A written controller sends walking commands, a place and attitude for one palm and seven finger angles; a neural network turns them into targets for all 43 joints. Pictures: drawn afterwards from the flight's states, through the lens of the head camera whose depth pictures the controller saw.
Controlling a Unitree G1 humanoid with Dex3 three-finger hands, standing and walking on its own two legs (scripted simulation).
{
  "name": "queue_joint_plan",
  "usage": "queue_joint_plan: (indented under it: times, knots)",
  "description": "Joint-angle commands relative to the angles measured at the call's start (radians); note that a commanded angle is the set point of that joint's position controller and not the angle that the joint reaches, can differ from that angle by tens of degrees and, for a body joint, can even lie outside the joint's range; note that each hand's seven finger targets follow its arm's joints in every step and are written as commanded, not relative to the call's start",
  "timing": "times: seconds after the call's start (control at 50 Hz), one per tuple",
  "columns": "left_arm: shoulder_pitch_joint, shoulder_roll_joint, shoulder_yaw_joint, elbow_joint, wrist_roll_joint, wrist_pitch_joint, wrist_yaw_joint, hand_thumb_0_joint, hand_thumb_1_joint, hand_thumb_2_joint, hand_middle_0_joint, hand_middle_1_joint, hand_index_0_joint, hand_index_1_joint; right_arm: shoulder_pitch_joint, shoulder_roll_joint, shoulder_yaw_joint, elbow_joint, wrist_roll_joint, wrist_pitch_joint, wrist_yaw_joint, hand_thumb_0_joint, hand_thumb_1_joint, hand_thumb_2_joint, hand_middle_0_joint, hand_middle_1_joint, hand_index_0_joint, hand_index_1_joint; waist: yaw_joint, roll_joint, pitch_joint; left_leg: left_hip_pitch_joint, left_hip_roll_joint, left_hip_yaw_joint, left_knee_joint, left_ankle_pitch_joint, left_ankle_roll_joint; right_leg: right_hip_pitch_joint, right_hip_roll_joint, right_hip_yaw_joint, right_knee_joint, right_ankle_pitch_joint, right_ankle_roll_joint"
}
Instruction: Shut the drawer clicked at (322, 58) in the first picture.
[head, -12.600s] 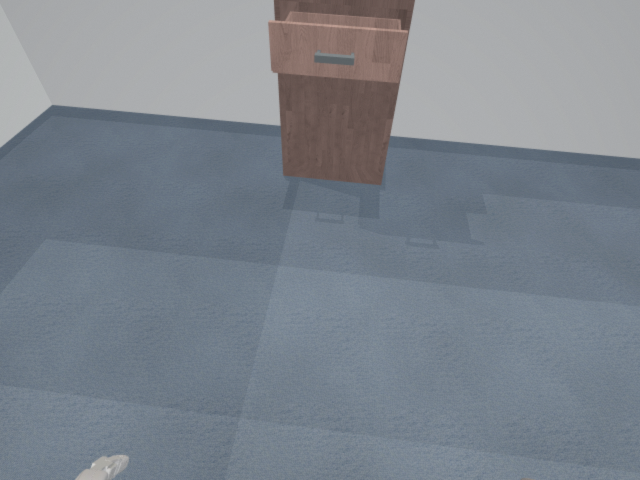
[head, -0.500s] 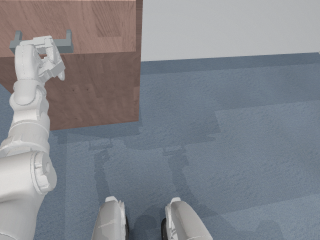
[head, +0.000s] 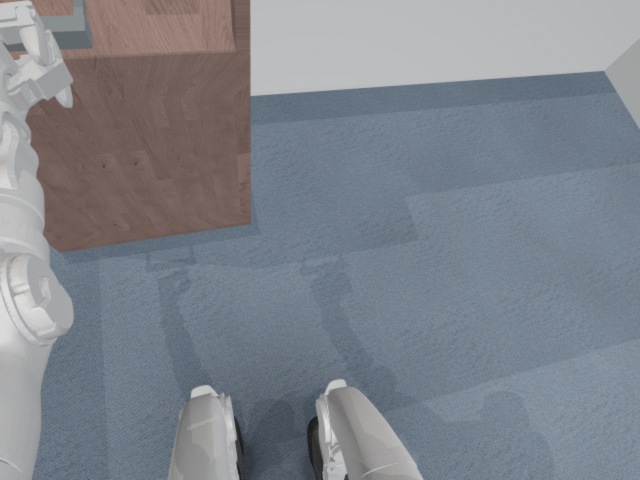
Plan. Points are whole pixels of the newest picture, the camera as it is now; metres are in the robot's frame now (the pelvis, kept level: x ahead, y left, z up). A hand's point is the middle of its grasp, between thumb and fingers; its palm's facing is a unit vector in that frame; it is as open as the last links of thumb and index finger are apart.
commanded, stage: push the drawer shut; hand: left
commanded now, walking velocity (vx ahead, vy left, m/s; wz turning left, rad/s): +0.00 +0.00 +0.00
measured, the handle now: (21, 19) +0.64 +0.26 +0.07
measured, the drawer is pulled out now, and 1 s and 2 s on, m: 0.00 0.00 0.00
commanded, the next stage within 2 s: pull the fist back off the drawer in 0.34 s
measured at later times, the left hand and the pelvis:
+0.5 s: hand (47, 61) +0.57 +0.23 +0.08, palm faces +0.11 -0.99 -0.04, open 3.2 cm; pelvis -0.03 +0.00 -0.02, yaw +0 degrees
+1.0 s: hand (53, 65) +0.56 +0.22 +0.08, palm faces +0.13 -0.99 -0.01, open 3.2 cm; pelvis -0.02 +0.01 -0.01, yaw -1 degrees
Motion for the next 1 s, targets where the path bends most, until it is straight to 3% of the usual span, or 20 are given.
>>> queue_joint_plan:
  times: [0.0, 0.18, 0.22, 0.26, 0.34, 0.42, 0.48, 0.52, 0.64, 0.68, 0.74, 0.76, 0.78, 0.8, 0.84, 0.86, 0.92, 0.98]
  knots:
    - [-0.548, 0.292, 0.023, -0.210, -0.005, -0.055, 0.013, 0.000, 0.900, 0.900, -1.400, -1.600, -1.400, -1.600, 0.232, -0.207, -0.064, -0.010, -0.007, -0.007, -0.011, 0.000, -0.900, -0.900, 0.200, 0.300, 0.200, 0.300, -0.041, 0.211, -0.539, 0.587, -0.024, -0.085, -0.098, 0.344, 0.019, 0.042, 0.023, 0.037, -0.164, 0.250, -0.012]
    - [-0.728, 0.279, -0.031, -0.215, 0.018, -0.033, 0.030, 0.000, 0.900, 0.900, -1.400, -1.600, -1.400, -1.600, 0.254, -0.213, -0.057, 0.008, -0.016, -0.021, -0.017, 0.000, -0.900, -0.900, 0.200, 0.300, 0.200, 0.300, -0.103, 0.271, -0.544, 0.603, -0.019, -0.116, -0.083, 0.272, 0.023, -0.073, 0.022, 0.029, -0.152, 0.188, -0.015]
    - [-0.751, 0.293, -0.040, -0.220, 0.026, -0.031, 0.031, 0.000, 0.900, 0.900, -1.400, -1.600, -1.400, -1.600, 0.255, -0.217, -0.051, 0.009, -0.019, -0.022, -0.020, 0.000, -0.900, -0.900, 0.200, 0.300, 0.200, 0.300, -0.104, 0.296, -0.554, 0.609, -0.018, -0.125, -0.084, 0.259, 0.019, -0.086, 0.021, 0.024, -0.144, 0.178, -0.017]
    - [-0.774, 0.246, -0.082, -0.222, 0.026, -0.023, 0.032, 0.000, 0.900, 0.900, -1.400, -1.600, -1.400, -1.600, 0.249, -0.214, -0.049, 0.013, -0.020, -0.030, -0.019, 0.000, -0.900, -0.900, 0.200, 0.300, 0.200, 0.300, -0.116, 0.318, -0.550, 0.619, -0.018, -0.132, -0.088, 0.222, 0.018, -0.116, 0.021, 0.023, -0.147, 0.159, -0.019]
    - [-0.794, 0.287, -0.079, -0.204, 0.031, -0.006, 0.042, 0.000, 0.900, 0.900, -1.400, -1.600, -1.400, -1.600, 0.244, -0.225, -0.036, 0.013, -0.021, -0.047, -0.029, 0.000, -0.900, -0.900, 0.200, 0.300, 0.200, 0.300, -0.124, 0.323, -0.526, 0.589, -0.012, -0.149, -0.108, 0.122, 0.021, -0.136, 0.017, 0.022, -0.144, 0.114, -0.017]
    - [-0.819, 0.244, -0.125, -0.201, 0.037, 0.009, 0.051, 0.000, 0.900, 0.900, -1.400, -1.600, -1.400, -1.600, 0.232, -0.229, -0.031, 0.019, -0.019, -0.067, -0.037, 0.000, -0.900, -0.900, 0.200, 0.300, 0.200, 0.300, -0.141, 0.360, -0.514, 0.609, -0.004, -0.173, -0.135, 0.040, 0.016, -0.193, 0.011, 0.016, -0.142, 0.085, -0.018]
    - [-0.814, 0.287, -0.093, -0.198, 0.038, 0.016, 0.057, 0.000, 0.900, 0.900, -1.400, -1.600, -1.400, -1.600, 0.241, -0.232, -0.027, 0.013, -0.021, -0.078, -0.038, 0.000, -0.900, -0.900, 0.200, 0.300, 0.200, 0.300, -0.131, 0.350, -0.529, 0.589, -0.009, -0.168, -0.135, 0.036, 0.018, -0.161, 0.013, 0.017, -0.141, 0.082, -0.020]
    - [-0.812, 0.261, -0.113, -0.192, 0.035, 0.026, 0.057, 0.000, 0.900, 0.900, -1.400, -1.600, -1.400, -1.600, 0.236, -0.230, -0.025, 0.012, -0.020, -0.082, -0.038, 0.000, -0.900, -0.900, 0.200, 0.300, 0.200, 0.300, -0.133, 0.345, -0.509, 0.576, -0.010, -0.168, -0.140, 0.012, 0.017, -0.166, 0.013, 0.016, -0.146, 0.074, -0.019]
    - [-0.788, 0.323, -0.053, -0.191, 0.033, 0.031, 0.054, 0.000, 0.900, 0.900, -1.400, -1.600, -1.400, -1.600, 0.251, -0.233, -0.025, 0.003, -0.022, -0.085, -0.033, 0.000, -0.900, -0.900, 0.200, 0.300, 0.200, 0.300, -0.111, 0.304, -0.516, 0.543, -0.014, -0.161, -0.138, 0.023, 0.017, -0.120, 0.016, 0.013, -0.145, 0.075, -0.020]
    - [-0.773, 0.305, -0.048, -0.201, 0.030, 0.028, 0.050, 0.000, 0.900, 0.900, -1.400, -1.600, -1.400, -1.600, 0.252, -0.230, -0.030, -0.001, -0.023, -0.088, -0.025, 0.000, -0.900, -0.900, 0.200, 0.300, 0.200, 0.300, -0.097, 0.325, -0.534, 0.560, -0.016, -0.163, -0.138, 0.039, 0.015, -0.124, 0.017, 0.012, -0.138, 0.082, -0.024]
    - [-0.715, 0.316, -0.030, -0.191, 0.023, 0.034, 0.046, 0.000, 0.900, 0.900, -1.400, -1.600, -1.400, -1.600, 0.254, -0.231, -0.032, -0.005, -0.021, -0.083, -0.022, 0.000, -0.900, -0.900, 0.200, 0.300, 0.200, 0.300, -0.083, 0.280, -0.514, 0.541, -0.014, -0.157, -0.143, 0.039, 0.015, -0.100, 0.019, 0.011, -0.145, 0.079, -0.022]
    - [-0.709, 0.291, -0.041, -0.206, 0.017, 0.034, 0.045, 0.000, 0.900, 0.900, -1.400, -1.600, -1.400, -1.600, 0.253, -0.228, -0.035, -0.007, -0.020, -0.083, -0.020, 0.000, -0.900, -0.900, 0.200, 0.300, 0.200, 0.300, -0.085, 0.284, -0.521, 0.552, -0.015, -0.154, -0.145, 0.056, 0.016, -0.094, 0.019, 0.012, -0.150, 0.088, -0.021]
    - [-0.689, 0.296, -0.023, -0.223, 0.016, 0.026, 0.044, 0.000, 0.900, 0.900, -1.400, -1.600, -1.400, -1.600, 0.258, -0.228, -0.039, -0.007, -0.022, -0.083, -0.016, 0.000, -0.900, -0.900, 0.200, 0.300, 0.200, 0.300, -0.066, 0.303, -0.545, 0.590, -0.013, -0.164, -0.151, 0.079, 0.011, -0.101, 0.018, 0.006, -0.139, 0.098, -0.025]
    - [-0.668, 0.253, -0.051, -0.231, 0.013, 0.027, 0.039, 0.000, 0.900, 0.900, -1.400, -1.600, -1.400, -1.600, 0.249, -0.224, -0.043, -0.010, -0.018, -0.082, -0.011, 0.000, -0.900, -0.900, 0.200, 0.300, 0.200, 0.300, -0.065, 0.316, -0.550, 0.610, -0.013, -0.161, -0.152, 0.086, 0.008, -0.114, 0.018, 0.006, -0.143, 0.104, -0.024]
    - [-0.603, 0.288, -0.006, -0.238, 0.005, 0.028, 0.039, 0.000, 0.900, 0.900, -1.400, -1.600, -1.400, -1.600, 0.252, -0.224, -0.045, -0.012, -0.017, -0.076, -0.009, 0.000, -0.900, -0.900, 0.200, 0.300, 0.200, 0.300, -0.039, 0.281, -0.559, 0.601, -0.014, -0.147, -0.151, 0.123, 0.008, -0.064, 0.020, 0.008, -0.150, 0.118, -0.024]
    - [-0.595, 0.269, -0.016, -0.257, -0.003, 0.027, 0.038, 0.000, 0.900, 0.900, -1.400, -1.600, -1.400, -1.600, 0.250, -0.221, -0.048, -0.014, -0.015, -0.073, -0.008, 0.000, -0.900, -0.900, 0.200, 0.300, 0.200, 0.300, -0.045, 0.264, -0.559, 0.603, -0.014, -0.140, -0.151, 0.134, 0.011, -0.048, 0.021, 0.011, -0.158, 0.124, -0.020]
    - [-0.515, 0.266, 0.009, -0.308, -0.011, 0.012, 0.036, 0.000, 0.900, 0.900, -1.400, -1.600, -1.400, -1.600, 0.244, -0.215, -0.056, -0.020, -0.012, -0.066, 0.000, 0.000, -0.900, -0.900, 0.200, 0.300, 0.200, 0.300, -0.009, 0.275, -0.597, 0.648, -0.014, -0.126, -0.149, 0.215, 0.007, -0.013, 0.021, 0.012, -0.161, 0.162, -0.022]
    - [-0.417, 0.233, 0.009, -0.298, -0.021, 0.002, 0.032, 0.000, 0.900, 0.900, -1.400, -1.600, -1.400, -1.600, 0.240, -0.207, -0.059, -0.022, -0.008, -0.057, 0.007, 0.000, -0.900, -0.900, 0.200, 0.300, 0.200, 0.300, 0.006, 0.239, -0.555, 0.638, -0.018, -0.108, -0.156, 0.250, 0.008, 0.029, 0.024, 0.014, -0.175, 0.182, -0.021]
